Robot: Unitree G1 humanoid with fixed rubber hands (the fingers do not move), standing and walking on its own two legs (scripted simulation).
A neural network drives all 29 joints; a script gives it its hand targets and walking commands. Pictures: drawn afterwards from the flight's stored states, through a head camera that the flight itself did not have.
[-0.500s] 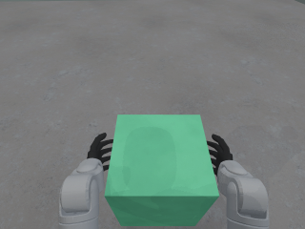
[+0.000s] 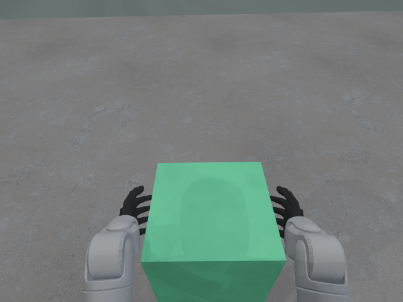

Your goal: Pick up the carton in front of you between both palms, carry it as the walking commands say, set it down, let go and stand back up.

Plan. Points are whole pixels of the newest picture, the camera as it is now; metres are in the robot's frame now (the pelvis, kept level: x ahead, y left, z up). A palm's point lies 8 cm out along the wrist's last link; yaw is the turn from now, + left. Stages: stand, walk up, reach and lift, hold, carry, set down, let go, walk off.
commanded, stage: carry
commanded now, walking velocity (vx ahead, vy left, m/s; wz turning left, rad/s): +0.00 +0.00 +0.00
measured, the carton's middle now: (209, 238) +0.27 +0.00 +0.00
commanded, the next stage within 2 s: hold in 1.30 s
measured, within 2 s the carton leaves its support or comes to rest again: neither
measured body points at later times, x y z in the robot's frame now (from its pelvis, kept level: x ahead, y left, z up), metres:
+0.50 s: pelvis -0.04 +0.01 +0.00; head -0.08 +0.02 +0.45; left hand +0.24 +0.17 +0.03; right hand +0.24 -0.14 +0.03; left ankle -0.12 +0.11 -0.73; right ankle +0.02 -0.11 -0.73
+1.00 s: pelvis -0.07 +0.02 +0.00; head -0.09 +0.02 +0.45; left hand +0.23 +0.18 +0.03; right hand +0.23 -0.13 +0.03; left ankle -0.12 +0.11 -0.73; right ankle +0.02 -0.11 -0.73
